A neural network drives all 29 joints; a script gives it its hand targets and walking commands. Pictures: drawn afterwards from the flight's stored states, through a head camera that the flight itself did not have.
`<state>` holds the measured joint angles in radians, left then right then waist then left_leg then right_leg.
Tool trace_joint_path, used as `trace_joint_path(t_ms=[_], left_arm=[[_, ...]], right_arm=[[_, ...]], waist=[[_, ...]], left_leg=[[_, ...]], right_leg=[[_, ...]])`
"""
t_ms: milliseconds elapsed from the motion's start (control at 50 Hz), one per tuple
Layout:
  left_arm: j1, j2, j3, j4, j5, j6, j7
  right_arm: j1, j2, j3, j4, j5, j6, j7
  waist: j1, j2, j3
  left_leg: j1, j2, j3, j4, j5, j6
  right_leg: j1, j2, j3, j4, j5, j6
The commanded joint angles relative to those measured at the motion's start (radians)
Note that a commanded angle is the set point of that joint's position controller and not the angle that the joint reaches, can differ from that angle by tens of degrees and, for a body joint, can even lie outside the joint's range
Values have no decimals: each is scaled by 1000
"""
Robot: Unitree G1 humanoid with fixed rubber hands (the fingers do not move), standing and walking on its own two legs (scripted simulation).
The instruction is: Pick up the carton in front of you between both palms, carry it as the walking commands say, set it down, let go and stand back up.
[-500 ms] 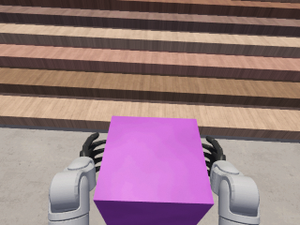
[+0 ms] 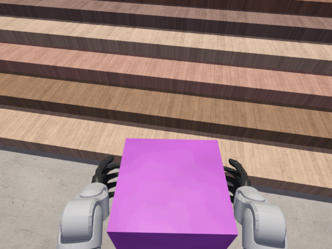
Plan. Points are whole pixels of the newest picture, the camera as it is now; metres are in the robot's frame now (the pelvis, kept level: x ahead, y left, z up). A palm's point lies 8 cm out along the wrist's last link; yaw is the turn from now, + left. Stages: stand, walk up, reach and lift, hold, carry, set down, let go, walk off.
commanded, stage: carry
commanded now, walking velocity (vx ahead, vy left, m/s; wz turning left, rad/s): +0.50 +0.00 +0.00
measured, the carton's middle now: (170, 205) +0.26 +0.01 -0.02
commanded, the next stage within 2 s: none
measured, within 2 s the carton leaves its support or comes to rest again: neither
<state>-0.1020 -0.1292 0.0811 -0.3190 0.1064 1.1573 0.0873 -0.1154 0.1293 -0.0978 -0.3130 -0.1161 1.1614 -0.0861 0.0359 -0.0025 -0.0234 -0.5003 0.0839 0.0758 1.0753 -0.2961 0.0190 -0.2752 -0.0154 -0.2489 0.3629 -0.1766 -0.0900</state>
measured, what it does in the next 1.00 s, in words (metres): walks ahead: left foot, then right foot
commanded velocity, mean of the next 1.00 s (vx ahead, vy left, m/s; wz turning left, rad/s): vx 0.50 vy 0.00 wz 0.00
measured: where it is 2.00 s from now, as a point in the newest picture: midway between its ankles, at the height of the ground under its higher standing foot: (172, 95)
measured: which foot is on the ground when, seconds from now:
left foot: up 0.00-0.28, down 0.30-0.78, up 0.80-1.00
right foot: down 0.00-0.32, up 0.34-0.72, down 0.74-1.00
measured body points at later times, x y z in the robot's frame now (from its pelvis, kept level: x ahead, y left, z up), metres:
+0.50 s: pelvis +0.33 +0.05 -0.01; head +0.38 +0.06 +0.44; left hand +0.70 +0.16 +0.12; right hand +0.67 -0.14 +0.13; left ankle +0.37 +0.11 -0.75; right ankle +0.28 -0.08 -0.66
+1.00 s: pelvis +0.65 +0.00 -0.01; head +0.76 -0.02 +0.43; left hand +1.05 +0.15 +0.12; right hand +1.07 -0.15 +0.11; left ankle +0.65 +0.11 -0.55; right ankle +0.61 -0.07 -0.75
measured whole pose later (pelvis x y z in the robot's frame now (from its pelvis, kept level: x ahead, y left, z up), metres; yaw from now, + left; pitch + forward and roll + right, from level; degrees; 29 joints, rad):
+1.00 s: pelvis +0.65 +0.00 -0.01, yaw -2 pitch +6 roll +2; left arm -0.80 -0.06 0.31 -0.11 0.06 1.31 0.15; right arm -0.85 0.04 -0.33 -0.09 -0.09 1.34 -0.14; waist 0.08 0.01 0.12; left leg -0.89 0.02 0.05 1.67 -0.47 0.08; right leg -0.29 0.00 -0.12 0.49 -0.31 -0.08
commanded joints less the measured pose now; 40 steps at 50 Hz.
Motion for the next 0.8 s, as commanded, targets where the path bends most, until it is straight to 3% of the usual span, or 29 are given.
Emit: trace_joint_path(t_ms=[0, 100, 200, 240, 260, 280, 300, 320, 340, 360, 380, 400, 420, 480, 540, 580, 660, 700, 720, 740, 760, 780], left_arm=[[-430, -994, -746, -106, -431, -20, -283], [-416, -912, -729, -144, -429, -9, -286], [-520, -779, -691, -211, -418, 38, -246], [-592, -710, -674, -214, -415, 67, -227], [-638, -672, -665, -212, -416, 83, -218], [-686, -630, -656, -203, -413, 100, -209], [-757, -620, -652, -195, -425, 123, -201], [-821, -613, -635, -170, -444, 141, -197], [-873, -635, -637, -139, -452, 149, -191], [-924, -652, -621, -122, -462, 154, -187], [-975, -679, -610, -89, -465, 157, -183], [-1011, -698, -598, -57, -459, 159, -180], [-1037, -718, -590, -27, -454, 161, -177], [-1148, -756, -569, 56, -444, 162, -168], [-1258, -779, -544, 131, -445, 163, -160], [-1317, -788, -521, 189, -447, 166, -157], [-1420, -818, -468, 289, -460, 172, -160], [-1446, -833, -432, 339, -461, 178, -166], [-1444, -837, -413, 366, -457, 179, -170], [-1428, -844, -391, 388, -456, 180, -174], [-1447, -851, -375, 408, -466, 179, -179], [-1452, -833, -356, 425, -458, 178, -180]], right_arm=[[-370, 994, 732, -63, 370, -35, 253], [-399, 935, 748, -134, 380, -27, 236], [-549, 790, 738, -236, 432, 37, 225], [-616, 716, 716, -234, 442, 70, 216], [-642, 679, 701, -214, 441, 85, 211], [-678, 643, 683, -191, 441, 100, 207], [-724, 594, 652, -153, 433, 112, 204], [-764, 602, 632, -113, 443, 119, 199], [-812, 611, 630, -111, 470, 132, 197], [-864, 637, 628, -102, 482, 139, 196], [-935, 669, 621, -95, 497, 144, 197], [-1000, 701, 622, -79, 511, 147, 199], [-1046, 723, 622, -61, 524, 148, 202], [-1176, 762, 606, 11, 546, 152, 211], [-1279, 778, 573, 92, 554, 157, 212], [-1336, 784, 546, 156, 550, 158, 209], [-1426, 813, 485, 264, 532, 161, 201], [-1467, 840, 462, 303, 524, 166, 195], [-1474, 853, 453, 325, 522, 170, 192], [-1500, 857, 443, 335, 515, 170, 189], [-1513, 878, 434, 355, 504, 174, 187], [-1492, 896, 401, 392, 493, 181, 181]], waist=[[-21, -103, -331], [-17, -133, -217], [-10, -147, -143], [-24, -154, -184], [-43, -124, -236], [-66, -67, -308], [-82, 118, -408], [-102, 348, -450], [-102, 272, -428], [-108, 192, -423], [-92, 80, -395], [-78, 60, -390], [-73, 64, -402], [-72, 106, -402], [-87, 112, -376], [-93, 113, -357], [-92, 160, -352], [-45, 152, -404], [15, 96, -454], [83, 5, -501], [56, -209, -495], [47, -350, -610]], left_leg=[[-106, 26, 8, -140, 53, -17], [-155, 6, 86, -398, 196, -29], [-57, -25, 138, -541, 284, 9], [87, -61, 172, -558, 242, 27], [240, -114, 219, -589, 196, 32], [445, -93, 180, -586, 139, 33], [678, 170, -239, -638, -26, 142], [792, 314, -608, -800, -30, 253], [776, 316, -548, -781, 77, 255], [723, 279, -453, -745, 200, 240], [649, 261, -357, -736, 284, 197], [587, 243, -292, -751, 290, 167], [553, 228, -235, -763, 268, 154], [540, 208, -154, -794, 275, 168], [588, 186, -95, -792, 356, 183], [601, 145, -39, -760, 433, 169], [613, 117, 24, -668, 548, 143], [622, 106, 72, -479, 806, 121], [543, 69, 128, -279, 849, 82], [354, 27, 113, -87, 640, 50], [73, -58, 58, 83, -21, 21], [-197, -163, -19, 383, -245, 5]], right_leg=[[353, -277, 276, -183, 188, -50], [376, -225, 164, -181, 301, -40], [366, -208, 98, -146, 392, -23], [362, -199, 58, -10, 547, -5], [320, -163, 8, 149, 606, 17], [204, -128, -1, 352, 495, 38], [-67, -52, 27, 655, 230, 78], [-319, 89, 104, 921, -276, 88], [-402, 24, 228, 1059, -311, 51], [-423, -15, 256, 1077, -277, 26], [-416, -57, 269, 1003, -212, 17], [-391, -83, 275, 925, -166, 19], [-359, -86, 263, 876, -143, 23], [-374, -74, 219, 743, -114, 41], [-433, -70, 182, 592, -51, 56], [-423, -49, 152, 470, 1, 59], [-317, 2, 99, 300, 75, 29], [-175, 53, 62, 229, 80, -2], [32, 77, 28, 107, 177, 0], [279, 20, 80, 89, 251, 14], [500, -222, 404, 163, 738, -7], [718, -366, 730, 120, 654, -206]])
